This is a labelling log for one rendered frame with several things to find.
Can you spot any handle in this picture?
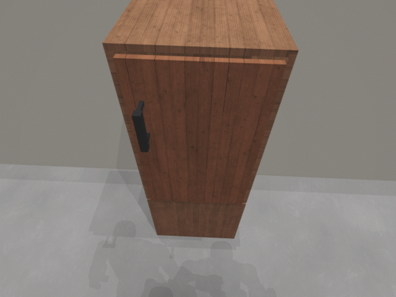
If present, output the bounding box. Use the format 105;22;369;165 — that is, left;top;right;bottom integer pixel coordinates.
132;101;150;152

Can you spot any cupboard door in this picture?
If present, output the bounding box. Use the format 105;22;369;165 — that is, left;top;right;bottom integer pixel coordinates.
113;54;286;204

